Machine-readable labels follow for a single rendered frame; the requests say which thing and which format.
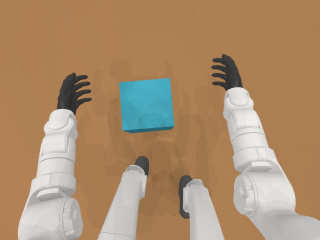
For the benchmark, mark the left robot forearm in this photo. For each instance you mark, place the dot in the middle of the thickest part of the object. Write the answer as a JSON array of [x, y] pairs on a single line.
[[55, 172]]

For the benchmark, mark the carton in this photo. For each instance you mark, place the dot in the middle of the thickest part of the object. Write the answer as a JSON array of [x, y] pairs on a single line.
[[146, 105]]

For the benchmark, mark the robot right hand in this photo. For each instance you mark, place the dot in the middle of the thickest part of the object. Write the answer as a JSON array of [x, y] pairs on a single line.
[[232, 77]]

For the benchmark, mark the robot thigh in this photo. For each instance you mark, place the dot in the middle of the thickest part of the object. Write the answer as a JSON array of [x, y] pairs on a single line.
[[204, 223], [121, 220]]

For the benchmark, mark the left robot thigh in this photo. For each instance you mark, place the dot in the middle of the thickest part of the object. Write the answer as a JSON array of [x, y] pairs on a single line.
[[121, 220]]

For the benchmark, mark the right robot thigh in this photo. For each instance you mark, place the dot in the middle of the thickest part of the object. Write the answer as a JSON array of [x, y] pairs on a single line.
[[204, 223]]

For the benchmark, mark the right robot forearm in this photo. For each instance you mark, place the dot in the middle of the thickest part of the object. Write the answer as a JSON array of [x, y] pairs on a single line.
[[250, 147]]

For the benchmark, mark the robot left upper arm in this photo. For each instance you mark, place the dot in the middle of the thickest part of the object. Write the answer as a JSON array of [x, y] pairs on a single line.
[[56, 219]]

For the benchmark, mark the robot left hand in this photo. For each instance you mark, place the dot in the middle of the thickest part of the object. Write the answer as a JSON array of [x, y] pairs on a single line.
[[68, 96]]

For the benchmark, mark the robot right upper arm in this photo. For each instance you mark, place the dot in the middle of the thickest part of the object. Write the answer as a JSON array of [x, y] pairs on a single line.
[[267, 199]]

